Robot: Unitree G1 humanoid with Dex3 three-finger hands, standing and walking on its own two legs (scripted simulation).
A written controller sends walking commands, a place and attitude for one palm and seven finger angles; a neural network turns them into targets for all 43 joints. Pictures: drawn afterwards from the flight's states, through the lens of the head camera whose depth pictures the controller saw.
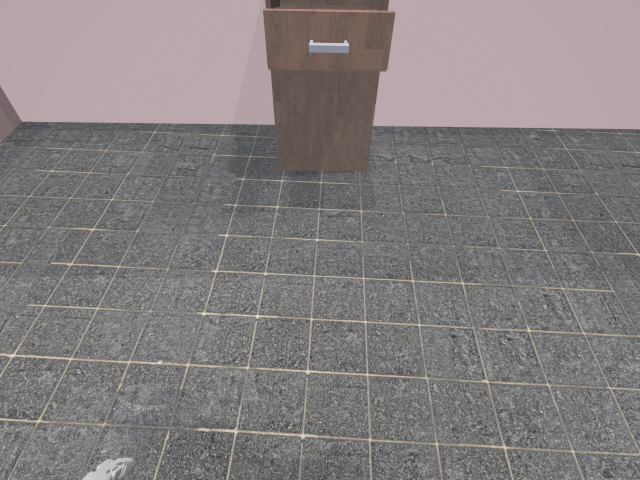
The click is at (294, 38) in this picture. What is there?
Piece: drawer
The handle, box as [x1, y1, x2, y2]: [309, 40, 348, 52]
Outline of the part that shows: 309,43 309,51 348,52 348,43 346,42 346,40 344,40 343,43 313,43 312,40 310,40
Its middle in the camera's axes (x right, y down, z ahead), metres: +0.02 -0.63 +1.26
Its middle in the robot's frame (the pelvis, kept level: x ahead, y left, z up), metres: +1.37 +0.03 -0.01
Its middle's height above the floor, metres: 0.76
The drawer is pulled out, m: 0.30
